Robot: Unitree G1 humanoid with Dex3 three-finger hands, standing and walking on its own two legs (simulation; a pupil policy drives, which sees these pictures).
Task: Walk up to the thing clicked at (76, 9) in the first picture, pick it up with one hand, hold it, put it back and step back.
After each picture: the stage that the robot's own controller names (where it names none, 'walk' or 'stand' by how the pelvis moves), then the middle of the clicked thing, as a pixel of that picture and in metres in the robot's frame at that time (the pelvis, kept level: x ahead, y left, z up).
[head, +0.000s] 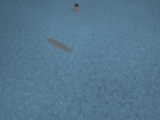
stand; (76, 8) +2.18 +0.05 -0.72
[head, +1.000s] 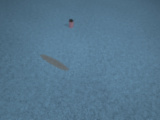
walk; (71, 23) +2.03 +0.07 -0.72
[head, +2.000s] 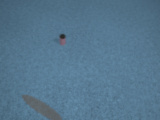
walk; (62, 39) +1.36 +0.11 -0.72
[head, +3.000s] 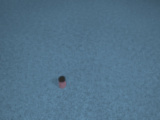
walk; (62, 82) +0.82 +0.14 -0.72
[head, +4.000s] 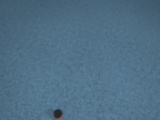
walk; (58, 116) +0.49 +0.15 -0.71
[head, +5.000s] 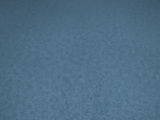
stand; out of the picture +0.34 +0.17 -0.71
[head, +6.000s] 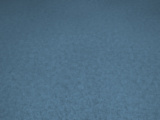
stand; out of the picture +0.31 +0.18 -0.72
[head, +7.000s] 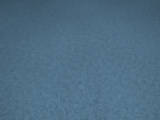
stand; out of the picture +0.32 +0.18 -0.73
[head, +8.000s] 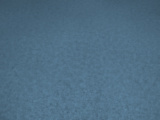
stand; out of the picture +0.32 +0.16 -0.73
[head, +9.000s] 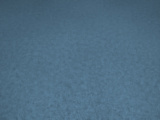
stand; out of the picture +0.32 +0.16 -0.73
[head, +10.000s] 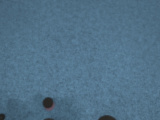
go down; (48, 104) +0.36 +0.16 -0.57
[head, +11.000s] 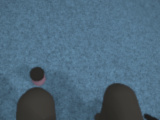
go down; (38, 76) +0.42 +0.18 -0.32
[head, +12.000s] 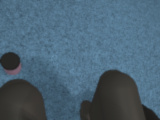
close in; (11, 64) +0.42 +0.20 -0.26
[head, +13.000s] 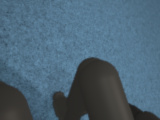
close; out of the picture +0.41 +0.23 -0.23
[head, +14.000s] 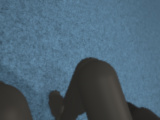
close; out of the picture +0.40 +0.23 -0.23
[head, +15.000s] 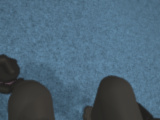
lift; (6, 76) +0.34 +0.24 -0.12
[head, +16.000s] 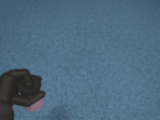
lift; (31, 93) +0.31 +0.17 +0.02
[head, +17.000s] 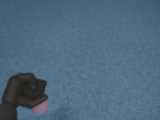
hold; (37, 97) +0.31 +0.16 -0.01
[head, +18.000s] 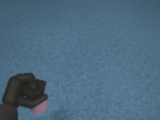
hold; (36, 97) +0.31 +0.17 -0.01
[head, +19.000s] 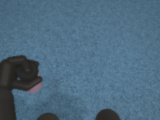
crouch; (30, 77) +0.38 +0.17 -0.07
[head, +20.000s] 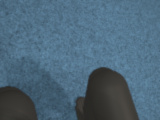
lower; out of the picture +0.47 +0.24 -0.15
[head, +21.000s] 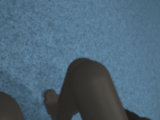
lower; out of the picture +0.44 +0.27 -0.24
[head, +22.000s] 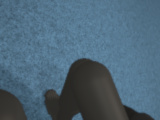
lower; out of the picture +0.44 +0.26 -0.24
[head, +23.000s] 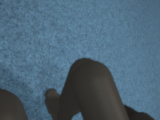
lower; out of the picture +0.44 +0.25 -0.24
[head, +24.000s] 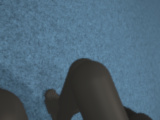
lower; out of the picture +0.44 +0.25 -0.24
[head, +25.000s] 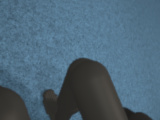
open; out of the picture +0.43 +0.22 -0.24
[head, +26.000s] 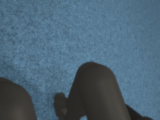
stand; out of the picture +0.42 +0.21 -0.25
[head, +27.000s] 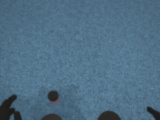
stand; (53, 97) +0.40 +0.14 -0.54
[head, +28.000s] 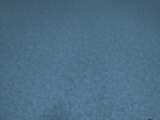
stand; out of the picture +0.36 +0.13 -0.66
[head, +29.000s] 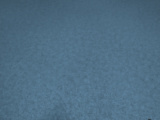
stand; out of the picture +0.37 +0.13 -0.67
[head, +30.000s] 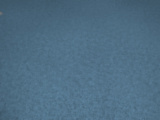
stand; out of the picture +0.38 +0.12 -0.72
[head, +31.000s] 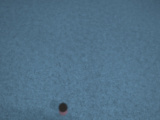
walk; (63, 109) +0.43 +0.08 -0.71
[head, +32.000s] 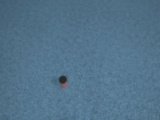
walk; (63, 82) +0.65 +0.16 -0.69
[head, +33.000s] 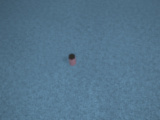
stand; (72, 59) +0.98 +0.15 -0.70
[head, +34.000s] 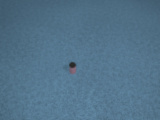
stand; (72, 68) +1.00 +0.10 -0.71
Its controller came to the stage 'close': yes
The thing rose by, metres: 0.71
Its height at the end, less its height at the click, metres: +0.00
